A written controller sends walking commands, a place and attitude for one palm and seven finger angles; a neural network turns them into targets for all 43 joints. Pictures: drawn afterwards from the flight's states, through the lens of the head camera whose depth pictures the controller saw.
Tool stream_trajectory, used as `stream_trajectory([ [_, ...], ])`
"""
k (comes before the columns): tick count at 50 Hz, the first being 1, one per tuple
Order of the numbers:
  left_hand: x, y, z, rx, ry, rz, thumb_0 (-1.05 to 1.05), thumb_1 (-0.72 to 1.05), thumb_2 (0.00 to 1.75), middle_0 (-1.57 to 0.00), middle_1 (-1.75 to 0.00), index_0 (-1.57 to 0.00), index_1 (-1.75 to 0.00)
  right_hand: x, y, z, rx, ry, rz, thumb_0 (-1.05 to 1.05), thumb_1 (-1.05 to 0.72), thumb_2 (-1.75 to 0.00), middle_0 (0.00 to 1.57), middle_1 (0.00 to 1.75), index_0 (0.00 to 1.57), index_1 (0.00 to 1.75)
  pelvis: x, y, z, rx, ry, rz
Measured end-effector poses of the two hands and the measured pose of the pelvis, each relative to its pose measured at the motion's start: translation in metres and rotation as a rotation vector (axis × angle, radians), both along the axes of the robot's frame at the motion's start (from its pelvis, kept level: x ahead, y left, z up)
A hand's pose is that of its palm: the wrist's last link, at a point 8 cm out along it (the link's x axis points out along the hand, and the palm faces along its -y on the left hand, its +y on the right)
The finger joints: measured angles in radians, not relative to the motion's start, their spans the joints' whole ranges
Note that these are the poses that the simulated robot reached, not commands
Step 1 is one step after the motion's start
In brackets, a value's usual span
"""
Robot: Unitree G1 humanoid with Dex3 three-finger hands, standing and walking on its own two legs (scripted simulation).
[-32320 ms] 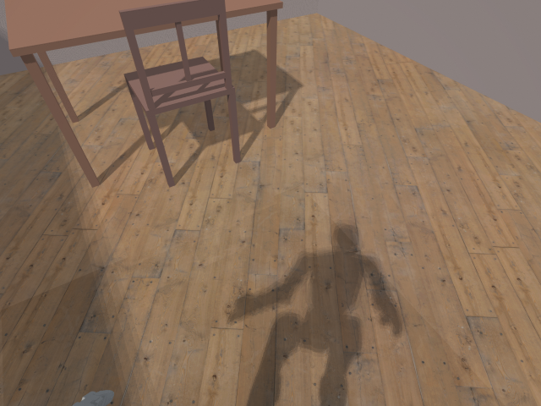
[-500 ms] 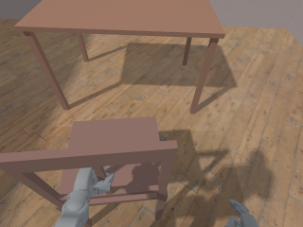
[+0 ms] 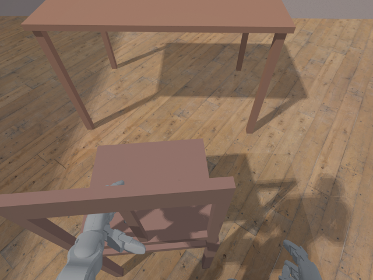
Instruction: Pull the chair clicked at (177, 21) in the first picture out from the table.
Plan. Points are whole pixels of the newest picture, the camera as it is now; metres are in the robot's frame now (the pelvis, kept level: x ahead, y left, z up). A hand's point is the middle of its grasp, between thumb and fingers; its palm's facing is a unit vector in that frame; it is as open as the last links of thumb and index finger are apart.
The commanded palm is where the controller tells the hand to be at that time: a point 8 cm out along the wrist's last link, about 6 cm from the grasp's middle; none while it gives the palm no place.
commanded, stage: open the thumb and straighten the fingers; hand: left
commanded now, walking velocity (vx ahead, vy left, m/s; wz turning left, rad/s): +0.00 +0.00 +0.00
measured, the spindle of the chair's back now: (135, 225) +0.25 +0.13 -0.06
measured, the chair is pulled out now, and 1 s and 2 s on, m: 0.65 0.65 0.65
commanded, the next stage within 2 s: draw the fingers out of the gap in 0.08 s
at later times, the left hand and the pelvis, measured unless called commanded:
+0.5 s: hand (115, 255) +0.19 +0.16 -0.05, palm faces +0.00 -0.99 -0.16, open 17.4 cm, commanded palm +0.17 +0.21 -0.02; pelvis +0.00 +0.00 -0.01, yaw +2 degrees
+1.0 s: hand out of the picture +0.13 +0.15 -0.04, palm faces +0.02 -0.99 -0.16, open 17.4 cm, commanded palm +0.09 +0.21 -0.02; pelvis -0.01 +0.00 -0.03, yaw +2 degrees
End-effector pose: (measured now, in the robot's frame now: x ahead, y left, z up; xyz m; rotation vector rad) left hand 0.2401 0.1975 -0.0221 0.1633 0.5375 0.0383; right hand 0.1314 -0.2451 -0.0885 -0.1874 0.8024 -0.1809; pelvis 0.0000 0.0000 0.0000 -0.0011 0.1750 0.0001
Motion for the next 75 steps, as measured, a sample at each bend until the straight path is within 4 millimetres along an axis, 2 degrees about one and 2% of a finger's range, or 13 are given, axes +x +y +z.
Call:
stream_trajectory([
  [6,-0.012,0.003,-0.001,-0.010,0.023,-0.001,-0.01,-0.53,0.20,-0.05,-0.14,-0.05,-0.14,0.014,-0.001,0.002,-0.013,-0.030,0.012,0.01,-0.91,-0.90,0.20,0.30,0.20,0.30,0.006,0.001,-0.003,-0.009,0.012,0.012],
  [10,-0.018,-0.001,-0.004,-0.020,0.032,-0.009,-0.01,-0.53,0.20,-0.02,-0.06,-0.03,-0.06,0.022,-0.001,0.003,-0.029,-0.046,0.025,0.01,-0.91,-0.90,0.20,0.30,0.20,0.30,0.006,0.001,-0.006,-0.011,0.019,0.019],
  [13,-0.022,0.006,-0.006,-0.010,0.032,0.010,-0.01,-0.53,0.20,-0.01,-0.04,-0.02,-0.03,0.025,-0.001,0.003,-0.035,-0.049,0.026,0.01,-0.91,-0.90,0.20,0.30,0.20,0.30,0.006,0.000,-0.008,-0.011,0.025,0.020],
  [19,-0.043,0.017,-0.002,0.012,0.038,0.030,-0.01,-0.53,0.20,-0.01,-0.01,-0.01,-0.01,0.029,0.002,0.004,-0.023,-0.071,0.019,0.01,-0.91,-0.90,0.20,0.30,0.20,0.30,0.007,0.000,-0.010,-0.016,0.027,0.025],
  [27,-0.075,0.009,-0.006,-0.014,0.068,0.017,-0.01,-0.53,0.20,0.00,0.00,-0.01,0.00,0.033,0.008,0.003,-0.026,-0.109,0.030,0.01,-0.91,-0.90,0.20,0.30,0.20,0.30,0.002,0.002,-0.015,-0.021,0.027,0.036],
  [43,-0.111,0.009,-0.001,-0.005,0.077,0.027,-0.01,-0.53,0.20,0.00,0.00,-0.01,0.00,0.031,0.015,0.003,-0.012,-0.154,0.015,0.01,-0.91,-0.90,0.20,0.30,0.20,0.30,-0.006,0.002,-0.022,-0.026,0.026,0.041],
  [48,-0.124,0.005,-0.002,-0.011,0.086,0.035,-0.01,-0.53,0.20,0.00,0.00,-0.01,0.00,0.033,0.015,0.003,-0.016,-0.163,0.013,0.01,-0.91,-0.90,0.20,0.30,0.20,0.30,-0.006,0.002,-0.024,-0.026,0.030,0.041],
  [55,-0.140,0.010,0.001,-0.023,0.078,0.072,-0.01,-0.53,0.20,0.00,0.00,-0.01,0.00,0.039,0.015,0.001,-0.015,-0.173,0.005,0.01,-0.91,-0.90,0.20,0.30,0.20,0.30,-0.005,0.001,-0.028,-0.032,0.040,0.044],
  [59,-0.139,0.012,0.019,-0.087,-0.074,0.106,-0.01,-0.53,0.20,0.00,0.00,-0.01,0.00,0.043,0.017,-0.001,-0.015,-0.192,0.012,0.01,-0.91,-0.90,0.20,0.30,0.20,0.30,-0.005,0.000,-0.032,-0.036,0.047,0.047],
  [66,-0.121,0.026,0.058,-0.061,-0.391,0.061,-0.01,-0.54,0.20,0.00,0.00,-0.01,0.00,0.046,0.022,-0.012,0.019,-0.193,0.032,0.01,-0.91,-0.90,0.20,0.30,0.20,0.30,-0.011,-0.001,-0.038,-0.041,0.048,0.050],
  [70,-0.122,0.027,0.054,-0.082,-0.397,-0.001,-0.01,-0.54,0.20,0.00,0.00,0.00,0.00,0.045,0.025,-0.017,0.049,-0.192,0.031,0.01,-0.91,-0.90,0.20,0.30,0.20,0.30,-0.014,-0.001,-0.041,-0.039,0.045,0.043],
  [75,-0.124,0.032,0.063,-0.070,-0.343,-0.054,-0.01,-0.54,0.20,0.00,0.00,-0.01,0.00,0.041,0.027,-0.013,0.068,-0.197,0.010,0.01,-0.91,-0.90,0.20,0.30,0.20,0.30,-0.014,-0.001,-0.035,-0.038,0.018,0.041],
])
